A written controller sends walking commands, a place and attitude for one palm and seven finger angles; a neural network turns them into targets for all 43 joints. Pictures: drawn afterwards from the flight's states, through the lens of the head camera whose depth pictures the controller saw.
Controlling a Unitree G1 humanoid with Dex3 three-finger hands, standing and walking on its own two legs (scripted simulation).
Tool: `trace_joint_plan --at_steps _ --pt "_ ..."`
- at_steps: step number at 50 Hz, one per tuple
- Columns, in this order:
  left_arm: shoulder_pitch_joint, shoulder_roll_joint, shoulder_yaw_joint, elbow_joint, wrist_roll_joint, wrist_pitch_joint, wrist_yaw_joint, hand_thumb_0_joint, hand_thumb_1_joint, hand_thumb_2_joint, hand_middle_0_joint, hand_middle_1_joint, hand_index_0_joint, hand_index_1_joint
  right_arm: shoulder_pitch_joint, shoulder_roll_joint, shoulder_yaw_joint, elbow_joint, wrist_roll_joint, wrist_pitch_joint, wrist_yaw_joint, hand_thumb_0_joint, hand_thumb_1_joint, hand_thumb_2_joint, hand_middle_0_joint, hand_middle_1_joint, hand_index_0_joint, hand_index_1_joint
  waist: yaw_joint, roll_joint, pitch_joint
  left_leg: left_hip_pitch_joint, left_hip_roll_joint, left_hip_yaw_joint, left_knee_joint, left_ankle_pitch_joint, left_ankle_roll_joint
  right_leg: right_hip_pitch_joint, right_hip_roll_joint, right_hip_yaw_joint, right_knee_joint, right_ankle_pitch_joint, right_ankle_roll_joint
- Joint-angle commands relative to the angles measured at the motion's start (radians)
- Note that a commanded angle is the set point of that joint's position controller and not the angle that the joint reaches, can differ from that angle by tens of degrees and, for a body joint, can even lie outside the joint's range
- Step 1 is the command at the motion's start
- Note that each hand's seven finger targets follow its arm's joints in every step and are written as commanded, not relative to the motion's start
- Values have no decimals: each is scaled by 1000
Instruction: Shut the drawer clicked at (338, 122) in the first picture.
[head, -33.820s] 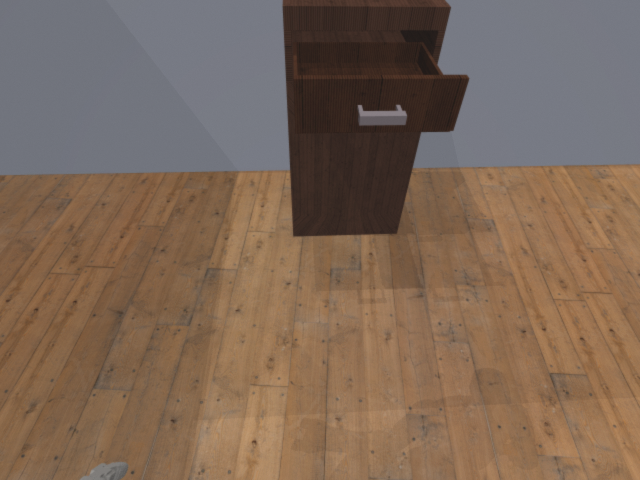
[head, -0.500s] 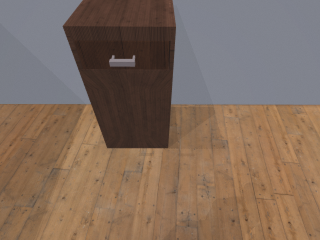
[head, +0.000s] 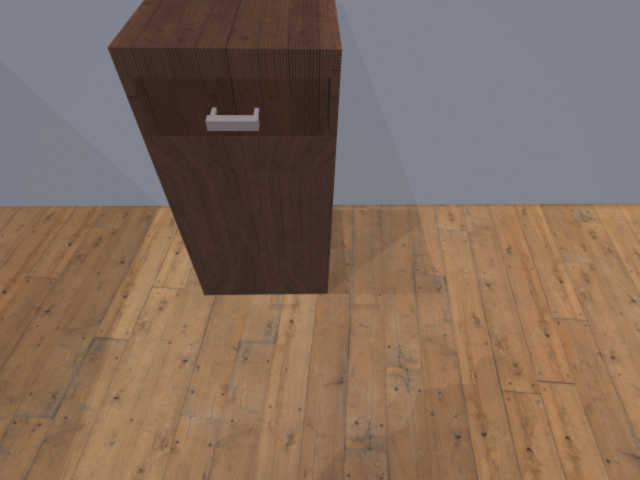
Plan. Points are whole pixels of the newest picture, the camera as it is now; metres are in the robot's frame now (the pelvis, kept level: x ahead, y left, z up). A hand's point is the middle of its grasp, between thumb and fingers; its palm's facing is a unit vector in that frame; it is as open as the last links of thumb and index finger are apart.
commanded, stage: look to check the result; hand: left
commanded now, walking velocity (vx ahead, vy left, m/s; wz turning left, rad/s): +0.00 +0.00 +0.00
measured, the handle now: (234, 117) +0.81 +0.23 +0.00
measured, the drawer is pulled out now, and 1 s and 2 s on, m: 0.00 0.00 0.00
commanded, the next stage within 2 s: stand and wait in 0.40 s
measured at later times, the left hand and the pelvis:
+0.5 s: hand out of the picture +0.01 +0.17 -0.18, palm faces +0.04 -0.98 -0.19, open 7.3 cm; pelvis +0.01 -0.01 +0.00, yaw +0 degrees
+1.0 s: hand out of the picture +0.04 +0.17 -0.17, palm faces +0.02 -0.98 -0.21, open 7.4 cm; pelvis +0.02 -0.01 +0.00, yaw +0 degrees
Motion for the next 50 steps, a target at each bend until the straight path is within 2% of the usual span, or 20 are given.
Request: trace_joint_plan --at_steps 1,6,12,19,29,35,39,42,46,50 --pt "70 90 21 -24 4 -14 5 0 900 900 -200 -300 -200 -300 80 -86 -13 -17 3 -7 -7 0 -900 -900 200 300 200 300 0 20 35 -23 70 -79 -92 74 31 -17 -68 74 -86 23 -34" --pt "67 90 21 -22 5 -12 5 0 900 900 -200 -300 -200 -300 74 -88 -14 -16 2 -5 -7 0 -900 -900 200 300 200 300 -1 33 55 -31 68 -78 -100 40 29 -31 -67 78 -97 -13 -33" --pt "62 99 23 -23 4 -18 4 0 900 900 -200 -300 -200 -300 68 -99 -17 -19 3 -8 -7 0 -900 -900 200 300 200 300 -2 3 16 -1 71 -75 -90 84 31 -11 -70 78 -92 36 -33" --pt "55 107 25 -25 6 -19 4 0 900 900 -200 -300 -200 -300 49 -114 -20 -21 3 -9 -8 0 -900 -900 200 300 200 300 -2 24 26 1 74 -77 -94 94 29 -11 -68 82 -95 45 -34" --pt "34 129 27 -26 6 -22 2 0 900 900 -200 -300 -200 -300 28 -131 -20 -19 4 -8 -6 0 -900 -900 200 300 200 300 -2 8 31 8 74 -75 -98 104 26 -3 -73 83 -103 67 -36" --pt "19 143 30 -31 5 -25 1 0 900 900 -200 -300 -200 -300 17 -141 -20 -16 2 -9 -5 0 -900 -900 200 300 200 300 -3 -2 7 16 75 -74 -97 118 23 20 -78 83 -105 97 -36" --pt "12 148 30 -31 5 -26 1 0 900 900 -200 -300 -200 -300 6 -153 -22 -18 2 -10 -6 0 -900 -900 200 300 200 300 -3 27 9 22 77 -74 -99 130 23 18 -76 88 -105 109 -37" --pt "5 153 29 -30 3 -27 0 0 900 900 -200 -300 -200 -300 2 -156 -21 -16 1 -12 -6 0 -900 -900 200 300 200 300 -3 21 -10 32 79 -73 -102 143 21 34 -78 87 -102 137 -37" --pt "-1 155 29 -28 4 -25 -1 0 900 900 -200 -300 -200 -300 -10 -161 -19 -14 1 -11 -7 0 -900 -900 200 300 200 300 -2 22 14 28 82 -75 -110 142 21 23 -77 86 -106 128 -36" --pt "-6 166 32 -30 4 -28 -2 0 900 900 -200 -300 -200 -300 -11 -171 -20 -17 2 -13 -6 0 -900 -900 200 300 200 300 -4 14 -18 46 84 -73 -107 154 22 39 -80 88 -103 153 -36"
